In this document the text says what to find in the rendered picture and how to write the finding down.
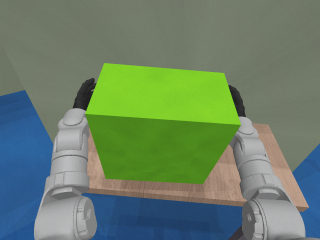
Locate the right robot upper arm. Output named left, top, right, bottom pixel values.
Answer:
left=242, top=198, right=320, bottom=240

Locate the carton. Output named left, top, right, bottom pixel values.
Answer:
left=85, top=63, right=241, bottom=184

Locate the table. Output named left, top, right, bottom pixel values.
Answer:
left=86, top=123, right=309, bottom=240

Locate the left robot hand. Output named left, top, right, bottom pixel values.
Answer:
left=73, top=78, right=97, bottom=111

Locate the left robot forearm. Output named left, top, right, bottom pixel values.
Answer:
left=34, top=108, right=90, bottom=240

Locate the right robot hand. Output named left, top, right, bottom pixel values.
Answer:
left=228, top=85, right=246, bottom=117

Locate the left robot upper arm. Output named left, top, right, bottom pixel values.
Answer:
left=35, top=195, right=97, bottom=240

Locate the right robot forearm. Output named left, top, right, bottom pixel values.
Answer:
left=229, top=116, right=306, bottom=237

